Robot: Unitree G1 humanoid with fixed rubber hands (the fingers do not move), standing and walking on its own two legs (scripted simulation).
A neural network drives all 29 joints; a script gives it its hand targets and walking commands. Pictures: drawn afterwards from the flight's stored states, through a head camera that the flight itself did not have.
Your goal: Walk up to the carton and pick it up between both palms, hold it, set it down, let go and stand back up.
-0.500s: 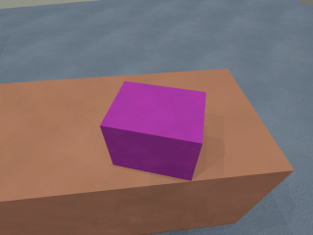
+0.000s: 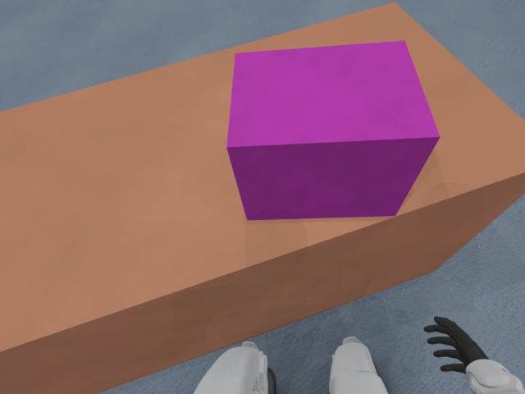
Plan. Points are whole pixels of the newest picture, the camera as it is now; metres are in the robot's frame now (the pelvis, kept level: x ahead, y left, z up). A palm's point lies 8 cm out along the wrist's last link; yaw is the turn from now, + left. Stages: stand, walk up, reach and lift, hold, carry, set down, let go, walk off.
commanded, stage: walk up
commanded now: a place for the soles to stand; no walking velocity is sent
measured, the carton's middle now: (318, 138) +0.50 -0.09 +0.04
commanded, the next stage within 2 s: none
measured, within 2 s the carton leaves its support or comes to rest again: neither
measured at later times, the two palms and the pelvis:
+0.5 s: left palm out of the picture +0.08 +0.55 -0.11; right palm out of the picture -0.03 -0.08 -0.13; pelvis -0.05 +0.26 -0.03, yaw -23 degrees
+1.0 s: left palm out of the picture +0.10 +0.57 -0.08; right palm out of the picture -0.26 +0.05 -0.07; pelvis -0.10 +0.33 +0.02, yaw -46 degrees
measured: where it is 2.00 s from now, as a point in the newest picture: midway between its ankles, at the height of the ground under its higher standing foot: outside the picture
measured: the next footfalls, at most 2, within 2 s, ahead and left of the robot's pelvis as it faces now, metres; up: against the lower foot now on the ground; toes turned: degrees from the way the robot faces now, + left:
right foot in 0.22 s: +0.03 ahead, -0.06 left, +0.00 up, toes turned -15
left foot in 0.46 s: +0.03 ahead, +0.32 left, +0.00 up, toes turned -25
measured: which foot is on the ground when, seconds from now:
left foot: down 0.00-0.20, up 0.22-0.44, down 0.46-1.00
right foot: up 0.00-0.20, down 0.22-0.48, up 0.50-1.00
